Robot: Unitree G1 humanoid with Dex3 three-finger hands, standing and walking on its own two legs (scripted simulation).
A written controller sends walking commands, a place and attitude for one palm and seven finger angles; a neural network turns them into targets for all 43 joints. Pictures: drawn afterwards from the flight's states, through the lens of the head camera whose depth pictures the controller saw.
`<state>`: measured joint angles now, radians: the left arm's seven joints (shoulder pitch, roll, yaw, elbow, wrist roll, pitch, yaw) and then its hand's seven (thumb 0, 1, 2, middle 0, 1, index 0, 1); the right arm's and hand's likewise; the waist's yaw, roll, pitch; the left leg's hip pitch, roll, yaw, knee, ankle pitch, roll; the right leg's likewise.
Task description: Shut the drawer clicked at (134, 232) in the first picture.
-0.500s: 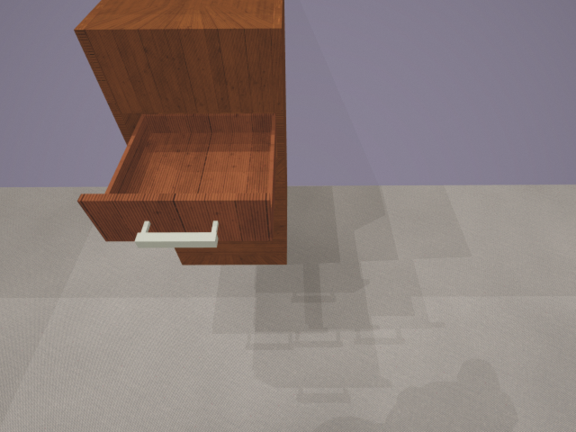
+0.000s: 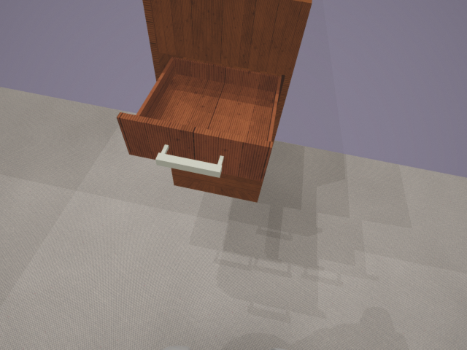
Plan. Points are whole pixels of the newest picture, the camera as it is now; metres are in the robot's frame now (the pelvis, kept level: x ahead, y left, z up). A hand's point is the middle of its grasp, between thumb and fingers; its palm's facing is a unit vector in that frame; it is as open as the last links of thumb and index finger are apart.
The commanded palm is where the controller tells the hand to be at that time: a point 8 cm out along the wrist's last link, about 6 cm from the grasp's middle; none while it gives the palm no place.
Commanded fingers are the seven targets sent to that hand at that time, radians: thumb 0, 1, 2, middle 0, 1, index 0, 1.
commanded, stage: turn or walk to find it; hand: left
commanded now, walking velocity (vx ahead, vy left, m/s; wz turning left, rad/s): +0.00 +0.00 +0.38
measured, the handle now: (191, 159) +0.55 +0.12 -0.10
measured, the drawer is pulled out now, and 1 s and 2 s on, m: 0.30 0.30 0.30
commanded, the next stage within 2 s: stand and wait in 0.02 s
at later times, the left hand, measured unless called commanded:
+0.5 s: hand out of the picture +0.04 +0.16 -0.16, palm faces +0.10 -0.96 -0.25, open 7.4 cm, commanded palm none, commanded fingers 0.00 0.90 0.90 -0.20 -0.30 -0.20 -0.30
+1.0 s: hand out of the picture +0.09 +0.16 -0.15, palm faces +0.12 -0.95 -0.28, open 7.4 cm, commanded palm none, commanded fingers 0.00 0.90 0.90 -0.20 -0.30 -0.20 -0.30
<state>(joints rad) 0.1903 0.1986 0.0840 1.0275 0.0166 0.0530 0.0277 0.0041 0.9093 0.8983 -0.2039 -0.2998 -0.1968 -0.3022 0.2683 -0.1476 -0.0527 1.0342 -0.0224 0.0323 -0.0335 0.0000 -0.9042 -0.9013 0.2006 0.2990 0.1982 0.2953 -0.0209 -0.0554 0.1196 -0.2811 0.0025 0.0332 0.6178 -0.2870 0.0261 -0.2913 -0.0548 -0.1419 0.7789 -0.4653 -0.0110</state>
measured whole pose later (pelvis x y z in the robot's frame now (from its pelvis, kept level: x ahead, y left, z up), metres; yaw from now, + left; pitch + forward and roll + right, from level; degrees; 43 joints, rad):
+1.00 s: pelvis +0.04 -0.05 +0.01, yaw +6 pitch -1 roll +1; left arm 0.13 0.22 0.04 1.06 0.01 0.02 0.03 0.00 0.91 0.90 -0.20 -0.30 -0.20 -0.30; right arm 0.20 -0.20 -0.03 1.09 -0.01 0.03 -0.04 0.00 -0.90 -0.90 0.20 0.30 0.20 0.30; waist -0.02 0.02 0.10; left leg -0.16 0.02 -0.08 0.43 -0.25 -0.06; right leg -0.13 0.01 -0.02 0.46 -0.31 -0.03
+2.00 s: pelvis +0.02 -0.05 +0.01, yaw -1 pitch +0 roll +0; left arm 0.15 0.22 0.07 1.00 0.02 0.05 0.00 0.00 0.91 0.90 -0.20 -0.30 -0.20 -0.30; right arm 0.19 -0.20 -0.06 1.02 -0.01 0.03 -0.05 0.00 -0.90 -0.90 0.20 0.30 0.20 0.30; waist -0.01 0.01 0.13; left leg -0.23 0.08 0.02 0.54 -0.31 -0.05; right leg -0.24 0.06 0.09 0.56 -0.31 -0.03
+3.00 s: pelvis +0.16 -0.11 +0.02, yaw -6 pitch +0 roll +2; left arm 0.20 0.17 0.07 1.02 0.03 -0.04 0.01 0.00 0.92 0.90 -0.20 -0.30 -0.20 -0.30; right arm 0.27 -0.15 -0.05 1.09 -0.01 0.01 -0.01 0.01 -0.90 -0.90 0.20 0.30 0.20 0.30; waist -0.01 -0.02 0.10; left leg -0.36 0.04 0.05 0.84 -0.47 -0.02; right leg -0.17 -0.03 -0.08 0.47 -0.31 -0.03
